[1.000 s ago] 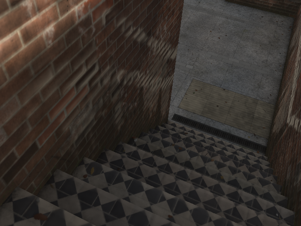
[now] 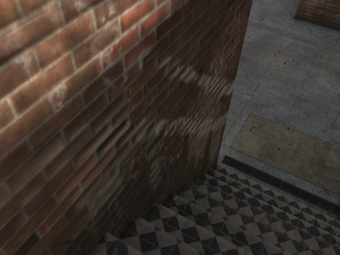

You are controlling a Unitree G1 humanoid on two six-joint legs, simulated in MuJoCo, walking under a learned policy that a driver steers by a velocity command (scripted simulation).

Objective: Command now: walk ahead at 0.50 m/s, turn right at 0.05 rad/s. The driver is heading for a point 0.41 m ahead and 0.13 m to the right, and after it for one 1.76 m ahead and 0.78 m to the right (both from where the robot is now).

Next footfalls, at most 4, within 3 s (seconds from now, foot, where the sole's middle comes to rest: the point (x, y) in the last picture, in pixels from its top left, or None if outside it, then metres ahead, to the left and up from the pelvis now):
0.18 left None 0.25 0.20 -0.93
0.68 right None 0.38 -0.11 -1.13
1.24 left None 0.71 0.08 -1.34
1.72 right None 0.48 -0.05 -1.13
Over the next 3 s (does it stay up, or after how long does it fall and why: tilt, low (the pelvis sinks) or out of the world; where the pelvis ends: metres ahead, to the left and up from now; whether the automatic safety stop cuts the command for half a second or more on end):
stays up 0.60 0.11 -0.54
